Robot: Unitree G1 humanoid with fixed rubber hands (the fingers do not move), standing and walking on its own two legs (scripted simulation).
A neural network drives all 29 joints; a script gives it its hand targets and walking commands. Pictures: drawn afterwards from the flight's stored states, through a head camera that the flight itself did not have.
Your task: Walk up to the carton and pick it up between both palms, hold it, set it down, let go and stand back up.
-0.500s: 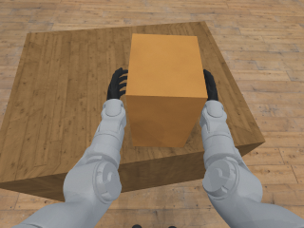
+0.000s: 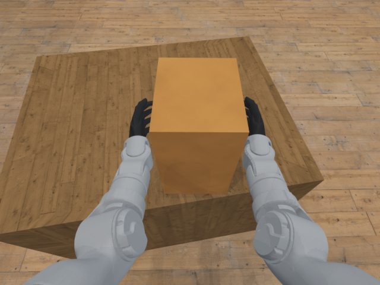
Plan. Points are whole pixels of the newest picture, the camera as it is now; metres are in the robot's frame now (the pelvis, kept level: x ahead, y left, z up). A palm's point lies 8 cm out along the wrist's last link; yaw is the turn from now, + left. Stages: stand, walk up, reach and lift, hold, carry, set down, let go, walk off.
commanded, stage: reach and lift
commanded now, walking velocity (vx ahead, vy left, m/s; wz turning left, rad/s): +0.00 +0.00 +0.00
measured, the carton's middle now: (196, 133) +0.44 +0.00 +0.00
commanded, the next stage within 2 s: none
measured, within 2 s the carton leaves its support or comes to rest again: leaves its support in 0.24 s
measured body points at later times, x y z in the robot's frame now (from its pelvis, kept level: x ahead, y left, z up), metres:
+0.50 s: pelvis -0.02 +0.02 +0.00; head +0.04 +0.03 +0.44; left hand +0.43 +0.15 +0.05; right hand +0.43 -0.11 +0.07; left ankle -0.02 +0.10 -0.75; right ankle -0.03 -0.10 -0.75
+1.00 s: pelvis -0.02 -0.01 +0.01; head -0.01 -0.01 +0.46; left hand +0.42 +0.10 +0.12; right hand +0.41 -0.16 +0.13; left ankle -0.02 +0.10 -0.75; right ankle -0.02 -0.10 -0.75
